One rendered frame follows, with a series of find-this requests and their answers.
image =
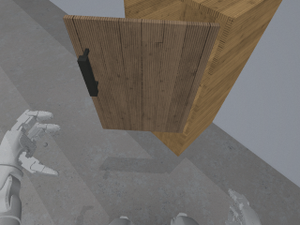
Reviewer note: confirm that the handle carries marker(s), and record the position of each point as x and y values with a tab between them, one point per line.
87	73

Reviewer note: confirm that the right robot shin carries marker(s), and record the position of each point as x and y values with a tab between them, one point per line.
182	214

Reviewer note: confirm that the cupboard door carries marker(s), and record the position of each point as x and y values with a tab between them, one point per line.
148	71

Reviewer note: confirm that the left robot forearm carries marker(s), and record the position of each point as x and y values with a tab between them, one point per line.
10	202

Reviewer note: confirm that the robot right hand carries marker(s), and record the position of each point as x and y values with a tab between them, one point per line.
244	213

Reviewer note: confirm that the robot left hand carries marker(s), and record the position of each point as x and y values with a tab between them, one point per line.
15	142

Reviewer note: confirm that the robot right thigh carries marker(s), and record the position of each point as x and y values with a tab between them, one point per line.
183	220

